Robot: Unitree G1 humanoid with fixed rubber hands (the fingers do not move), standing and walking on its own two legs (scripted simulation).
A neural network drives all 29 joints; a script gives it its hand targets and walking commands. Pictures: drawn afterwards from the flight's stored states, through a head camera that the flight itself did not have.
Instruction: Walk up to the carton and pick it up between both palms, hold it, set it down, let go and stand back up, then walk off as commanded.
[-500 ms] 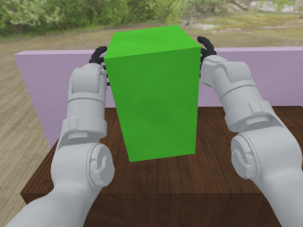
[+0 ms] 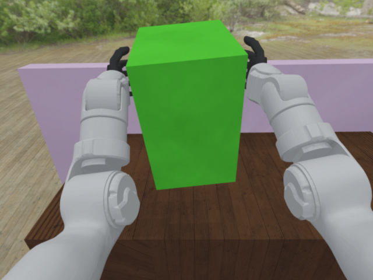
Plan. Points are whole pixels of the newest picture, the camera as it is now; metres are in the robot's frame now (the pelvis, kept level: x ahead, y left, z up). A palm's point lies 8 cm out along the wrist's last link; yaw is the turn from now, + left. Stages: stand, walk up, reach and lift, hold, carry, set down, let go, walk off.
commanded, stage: set down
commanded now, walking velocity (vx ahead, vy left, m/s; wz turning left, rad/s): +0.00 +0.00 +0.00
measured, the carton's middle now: (187, 105) +0.40 +0.00 +0.29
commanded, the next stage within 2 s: none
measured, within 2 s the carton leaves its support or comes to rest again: neither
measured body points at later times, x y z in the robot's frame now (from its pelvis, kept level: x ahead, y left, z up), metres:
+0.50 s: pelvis +0.03 -0.01 +0.00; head -0.02 +0.00 +0.45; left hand +0.44 +0.15 +0.31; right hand +0.45 -0.12 +0.32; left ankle +0.02 +0.11 -0.74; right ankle +0.05 -0.11 -0.75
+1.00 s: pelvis +0.01 -0.01 +0.00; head -0.05 +0.01 +0.45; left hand +0.43 +0.15 +0.28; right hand +0.43 -0.12 +0.30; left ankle +0.02 +0.11 -0.75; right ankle +0.05 -0.11 -0.75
